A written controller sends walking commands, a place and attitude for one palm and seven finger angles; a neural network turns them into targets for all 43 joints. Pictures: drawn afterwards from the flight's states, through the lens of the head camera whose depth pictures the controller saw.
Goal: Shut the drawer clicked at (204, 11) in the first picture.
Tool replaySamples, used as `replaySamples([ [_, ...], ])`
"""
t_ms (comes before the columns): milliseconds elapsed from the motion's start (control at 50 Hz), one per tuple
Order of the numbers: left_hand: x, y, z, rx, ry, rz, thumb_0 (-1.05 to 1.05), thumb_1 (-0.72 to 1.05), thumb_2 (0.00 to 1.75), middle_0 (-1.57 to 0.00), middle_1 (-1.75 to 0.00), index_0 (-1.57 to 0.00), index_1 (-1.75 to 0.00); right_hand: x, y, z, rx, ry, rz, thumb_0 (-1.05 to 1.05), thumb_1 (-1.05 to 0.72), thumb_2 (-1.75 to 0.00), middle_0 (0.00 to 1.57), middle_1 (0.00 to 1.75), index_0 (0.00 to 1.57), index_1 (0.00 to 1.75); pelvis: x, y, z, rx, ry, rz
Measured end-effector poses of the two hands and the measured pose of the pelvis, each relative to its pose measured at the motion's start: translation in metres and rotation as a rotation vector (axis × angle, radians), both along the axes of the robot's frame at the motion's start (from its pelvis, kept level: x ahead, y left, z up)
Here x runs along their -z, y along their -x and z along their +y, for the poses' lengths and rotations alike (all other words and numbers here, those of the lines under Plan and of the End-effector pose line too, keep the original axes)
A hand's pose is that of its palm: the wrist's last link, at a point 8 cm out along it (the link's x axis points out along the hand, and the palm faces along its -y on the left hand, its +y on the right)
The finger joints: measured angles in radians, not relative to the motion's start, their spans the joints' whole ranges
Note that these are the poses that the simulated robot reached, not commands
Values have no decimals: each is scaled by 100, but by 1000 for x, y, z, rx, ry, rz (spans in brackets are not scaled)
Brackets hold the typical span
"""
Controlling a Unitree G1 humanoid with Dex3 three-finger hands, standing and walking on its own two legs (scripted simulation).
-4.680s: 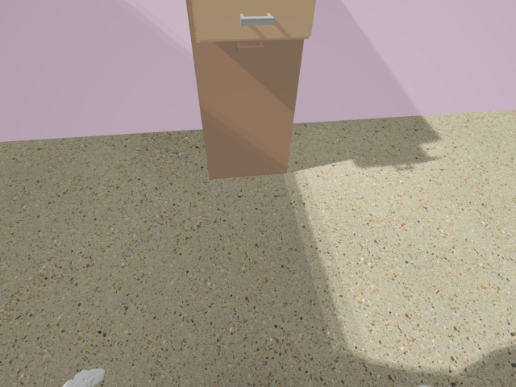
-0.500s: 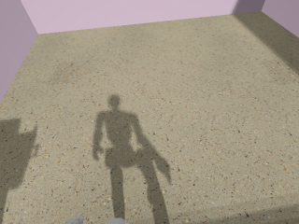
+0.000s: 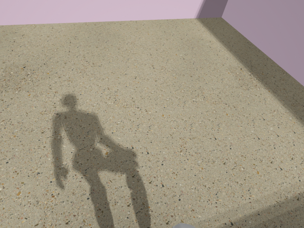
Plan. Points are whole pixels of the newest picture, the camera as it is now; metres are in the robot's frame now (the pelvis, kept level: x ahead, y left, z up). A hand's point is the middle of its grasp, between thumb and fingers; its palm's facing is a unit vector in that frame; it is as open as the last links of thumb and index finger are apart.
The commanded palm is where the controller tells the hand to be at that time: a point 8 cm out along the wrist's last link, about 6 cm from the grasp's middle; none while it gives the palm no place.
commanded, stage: walk to a spot facing it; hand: left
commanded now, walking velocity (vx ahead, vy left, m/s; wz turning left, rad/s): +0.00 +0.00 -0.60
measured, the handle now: out of the picture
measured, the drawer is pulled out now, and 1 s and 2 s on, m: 0.16 0.16 0.16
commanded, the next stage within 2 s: turn to face it in 0.20 s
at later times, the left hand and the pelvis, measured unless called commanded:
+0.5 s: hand (126, 189) +0.26 +0.09 -0.16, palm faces -0.25 -0.94 -0.21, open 7.4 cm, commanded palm none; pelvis +0.08 -0.04 -0.02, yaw -11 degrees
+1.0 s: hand out of the picture +0.13 +0.23 -0.18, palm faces +0.12 -0.96 -0.25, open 7.4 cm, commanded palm none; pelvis +0.07 +0.01 +0.00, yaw +4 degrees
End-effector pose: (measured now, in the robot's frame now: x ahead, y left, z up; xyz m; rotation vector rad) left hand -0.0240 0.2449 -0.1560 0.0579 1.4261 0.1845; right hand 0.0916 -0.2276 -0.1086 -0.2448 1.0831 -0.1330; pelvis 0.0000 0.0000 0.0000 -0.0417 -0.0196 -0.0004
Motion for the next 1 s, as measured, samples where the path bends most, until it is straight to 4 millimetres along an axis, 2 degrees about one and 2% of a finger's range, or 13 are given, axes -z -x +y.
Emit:
replaySamples([
  [100,-9,-75,17,77,-34,-89,0,91,90,-20,-30,-19,-30,3,39,-5,141,16,107,-1,-93,-90,21,30,21,30,-4,-19,9,56,-2,6],
  [200,-13,-145,9,174,-41,-154,0,91,90,-19,-30,-19,-30,13,77,-4,251,-6,216,0,-92,-90,20,30,20,30,-2,-36,8,115,-16,9],
  [280,-15,-198,-15,275,-36,-197,0,91,90,-19,-30,-19,-30,24,101,-2,340,-49,281,0,-91,-90,20,30,20,30,3,-48,1,170,-29,11],
  [380,-17,-260,-61,410,-45,-278,0,91,90,-19,-30,-19,-30,46,122,-5,436,-117,341,0,-91,-90,20,30,20,30,15,-65,-19,220,-47,21],
  [440,-20,-281,-86,439,-46,-351,0,91,90,-20,-30,-19,-30,57,125,-8,454,-151,385,0,-90,-90,20,30,20,30,20,-71,-30,214,-41,18],
  [480,-25,-284,-97,431,-37,-375,0,91,90,-20,-30,-19,-30,57,118,-10,443,-160,392,1,-91,-90,20,30,20,30,17,-75,-34,196,-38,7],
  [540,-29,-279,-105,398,-21,-381,0,91,90,-20,-30,-20,-30,55,96,-14,411,-167,366,1,-91,-90,20,30,20,30,12,-80,-37,171,-41,-4],
  [640,-23,-256,-97,310,1,-345,0,91,90,-20,-30,-20,-30,48,51,-19,331,-149,285,1,-91,-90,20,30,20,30,8,-83,-32,110,-38,-8],
  [720,-12,-235,-66,207,-8,-324,-1,91,90,-20,-30,-20,-30,41,14,-23,241,-92,239,1,-91,-90,20,30,20,30,12,-81,-21,53,-25,-2],
  [820,13,-196,-13,96,-40,-237,-1,91,90,-20,-30,-20,-30,36,-23,-24,143,-5,168,1,-91,-90,20,30,20,30,25,-80,-1,-2,-12,13],
  [900,6,-165,16,55,-80,-151,0,91,90,-20,-30,-19,-30,23,-35,-21,99,24,148,0,-91,-90,20,30,20,30,15,-77,5,-30,-10,28],
  [1000,-12,-140,32,1,-115,-137,0,91,90,-20,-30,-19,-30,13,-46,-17,38,24,151,0,-90,-90,20,30,20,30,3,-74,6,-77,-7,38],
])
